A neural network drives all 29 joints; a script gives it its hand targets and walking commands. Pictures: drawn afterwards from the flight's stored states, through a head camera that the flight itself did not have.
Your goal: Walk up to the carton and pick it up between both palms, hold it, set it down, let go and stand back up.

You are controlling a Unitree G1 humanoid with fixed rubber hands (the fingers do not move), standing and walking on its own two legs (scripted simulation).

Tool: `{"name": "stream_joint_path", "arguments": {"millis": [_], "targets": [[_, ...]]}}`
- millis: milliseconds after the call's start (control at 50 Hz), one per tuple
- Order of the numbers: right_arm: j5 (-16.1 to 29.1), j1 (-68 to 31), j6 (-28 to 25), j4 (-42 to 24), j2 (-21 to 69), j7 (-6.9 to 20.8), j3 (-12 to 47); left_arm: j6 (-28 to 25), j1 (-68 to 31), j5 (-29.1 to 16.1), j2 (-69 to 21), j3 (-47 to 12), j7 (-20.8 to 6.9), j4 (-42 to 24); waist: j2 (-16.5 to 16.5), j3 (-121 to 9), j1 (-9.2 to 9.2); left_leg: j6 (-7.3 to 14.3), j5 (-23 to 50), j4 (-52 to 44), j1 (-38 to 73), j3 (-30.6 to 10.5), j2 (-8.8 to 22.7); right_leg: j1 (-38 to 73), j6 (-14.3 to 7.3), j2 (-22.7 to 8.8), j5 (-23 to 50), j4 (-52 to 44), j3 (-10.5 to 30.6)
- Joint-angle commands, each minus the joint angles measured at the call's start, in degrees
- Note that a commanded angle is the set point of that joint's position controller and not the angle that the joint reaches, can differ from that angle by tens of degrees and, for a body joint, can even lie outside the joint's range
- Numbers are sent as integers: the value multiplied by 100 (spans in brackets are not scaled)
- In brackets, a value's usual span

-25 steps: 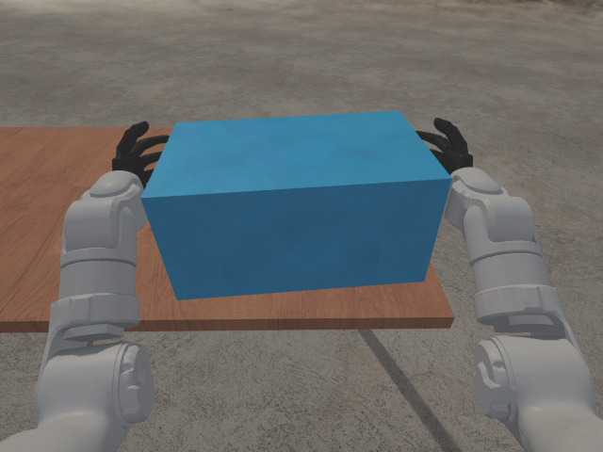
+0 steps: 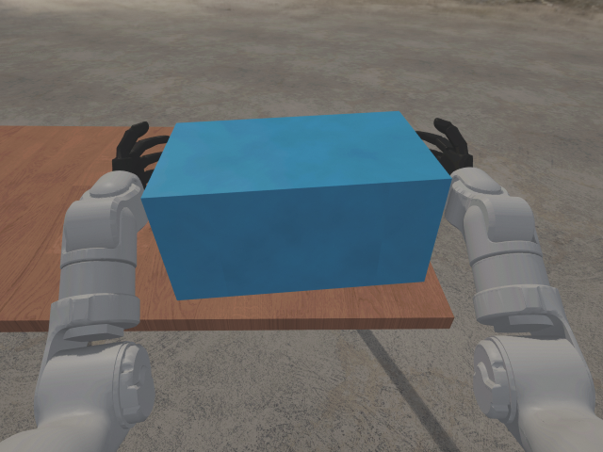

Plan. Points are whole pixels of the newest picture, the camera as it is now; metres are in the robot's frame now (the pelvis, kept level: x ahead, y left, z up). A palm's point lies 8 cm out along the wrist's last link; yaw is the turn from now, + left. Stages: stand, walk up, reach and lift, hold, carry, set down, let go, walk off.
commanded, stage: hold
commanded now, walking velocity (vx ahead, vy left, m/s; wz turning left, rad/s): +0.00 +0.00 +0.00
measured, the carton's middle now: (295, 199) +0.37 +0.00 +0.20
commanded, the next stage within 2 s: set down in 0.68 s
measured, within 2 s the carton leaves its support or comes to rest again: neither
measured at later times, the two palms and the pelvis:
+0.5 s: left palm (130, 183) +0.37 +0.21 +0.24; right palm (452, 176) +0.37 -0.20 +0.24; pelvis +0.00 +0.00 +0.00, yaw +0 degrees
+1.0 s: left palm (131, 174) +0.37 +0.20 +0.25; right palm (453, 176) +0.37 -0.20 +0.24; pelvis +0.00 +0.00 +0.00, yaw +0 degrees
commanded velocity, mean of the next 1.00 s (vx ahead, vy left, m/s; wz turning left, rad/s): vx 0.00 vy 0.00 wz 0.00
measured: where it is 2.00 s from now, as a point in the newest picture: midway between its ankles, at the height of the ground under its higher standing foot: outside the picture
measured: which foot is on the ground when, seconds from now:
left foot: down 0.00-1.00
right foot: down 0.00-1.00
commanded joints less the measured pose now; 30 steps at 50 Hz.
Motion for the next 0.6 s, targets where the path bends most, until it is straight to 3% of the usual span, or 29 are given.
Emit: {"name": "stream_joint_path", "arguments": {"millis": [0,20,40,60,80,100,120,140,160,180,200,240,260,280,300,320,340,360,420,440,480,500,520,540,560,580], "targets": [[1043,-5405,-448,-1929,3329,764,1774,-367,-5132,-834,-3401,-2490,-1027,-1615,102,-2475,-410,121,-344,-650,196,-116,-167,1295,-57,333,602,-862,261],[1060,-5529,-504,-2237,3555,774,1960,-412,-5447,-928,-3393,-2512,-1038,-1890,-69,-2895,-328,163,-17,-592,154,-61,-203,1552,7,364,974,-788,234],[1061,-5262,-437,-1893,3542,757,1947,-393,-5196,-798,-3316,-2374,-1023,-1726,204,-2452,-247,173,-176,-558,185,-52,-286,1396,22,260,740,-841,283],[1067,-5633,-463,-1932,3528,758,1929,-364,-5231,-801,-3279,-2355,-1067,-1527,-12,-2619,-214,197,-242,-628,41,-52,-225,1445,59,308,624,-866,286],[1089,-5649,-501,-2274,3587,770,1984,-392,-5171,-848,-3383,-2475,-1041,-1661,18,-2764,-205,204,-113,-569,131,-61,-243,1517,54,313,859,-815,235],[1154,-5208,-427,-1949,3583,770,2076,-395,-4977,-740,-3218,-2289,-1038,-1764,58,-2527,-57,196,-5,-574,161,-66,-250,1448,78,287,821,-846,289],[1038,-5337,-425,-1781,3430,773,1948,-340,-5103,-655,-3188,-2235,-1054,-1478,62,-2304,-232,208,-313,-623,117,-61,-278,1334,24,290,573,-904,239],[1085,-5222,-383,-1641,3416,776,1856,-301,-5075,-667,-3315,-2266,-1061,-1650,103,-2278,-300,156,-122,-594,232,-99,-226,1373,-14,322,818,-845,241],[1044,-5326,-377,-1575,3414,774,1779,-286,-5155,-653,-3237,-2177,-1092,-1401,144,-2181,-200,175,-461,-626,-38,-64,-255,1277,30,274,388,-873,262],[1039,-5380,-494,-1938,3464,784,1866,-346,-5165,-786,-3407,-2438,-1074,-1794,99,-2568,-327,138,-233,-665,134,-52,-223,1482,4,305,694,-839,240],[1081,-5569,-477,-1905,3643,800,2002,-386,-5347,-751,-3217,-2278,-1032,-1723,-41,-2637,-130,220,-316,-651,112,-36,-229,1407,48,303,575,-846,255],[1036,-5380,-457,-1761,3562,812,1931,-352,-5108,-639,-3151,-2161,-1048,-1447,-119,-2287,-136,243,-403,-652,10,-19,-267,1414,40,296,613,-871,261],[1048,-5522,-492,-2101,3691,787,2044,-389,-5185,-721,-3322,-2309,-1052,-1834,-60,-2638,-148,213,-46,-596,116,5,-274,1577,85,280,910,-824,269],[1038,-5340,-424,-1536,3444,791,1799,-363,-5206,-671,-3170,-2222,-1062,-1489,85,-2281,-225,157,-378,-658,28,-37,-217,1304,57,290,535,-891,280],[1050,-5492,-440,-1842,3574,795,1980,-376,-5308,-663,-3115,-2167,-1061,-1639,-129,-2582,-92,237,-320,-645,117,-25,-259,1390,82,274,584,-889,288],[1035,-5311,-394,-1713,3576,772,1946,-383,-5029,-697,-3253,-2243,-1039,-1520,18,-2333,-213,199,-266,-665,151,-48,-236,1319,68,246,674,-905,300],[1101,-5459,-454,-2001,3634,753,1919,-402,-5149,-761,-3248,-2338,-1055,-1857,52,-2540,-181,165,-34,-588,156,-44,-233,1447,55,281,940,-850,295],[1082,-5351,-433,-1791,3517,748,1910,-362,-5029,-710,-3262,-2261,-1083,-1566,-36,-2274,-246,177,-116,-608,230,-77,-241,1414,82,284,871,-906,268],[1120,-5463,-515,-1963,3515,793,1915,-358,-5196,-767,-3410,-2506,-1089,-1834,199,-2573,-246,155,-52,-593,260,-96,-209,1338,3,296,793,-868,275],[1080,-5243,-465,-1740,3485,773,1855,-361,-5294,-777,-3407,-2489,-1058,-1873,232,-2618,-311,113,-157,-604,315,-88,-208,1278,3,345,750,-830,233],[1163,-5267,-424,-1751,3433,786,1957,-330,-4916,-664,-3313,-2312,-1069,-1645,74,-2488,-188,146,-2,-574,250,-75,-225,1477,11,308,899,-886,289],[1137,-5198,-421,-1657,3565,795,1977,-395,-5416,-737,-3357,-2385,-1059,-1963,285,-2625,-207,126,-81,-593,216,-81,-251,1403,-3,293,823,-824,308],[1155,-5429,-444,-1922,3531,800,1929,-361,-5220,-710,-3337,-2322,-1052,-1772,140,-2413,-199,153,-191,-603,28,-84,-260,1453,38,290,723,-839,296],[1078,-5404,-426,-1607,3518,810,1892,-336,-5375,-663,-3231,-2217,-1045,-1595,151,-2392,-173,149,-389,-670,61,-72,-229,1411,18,293,536,-827,247],[1087,-5432,-481,-1885,3641,801,1958,-358,-5288,-705,-3349,-2265,-1043,-1727,84,-2527,-166,184,-55,-591,177,-63,-243,1466,10,299,869,-830,261],[1009,-5267,-456,-1575,3487,797,1762,-371,-5418,-701,-3357,-2300,-1048,-1701,133,-2461,-330,155,-318,-652,118,-87,-247,1315,8,296,635,-857,282]]}}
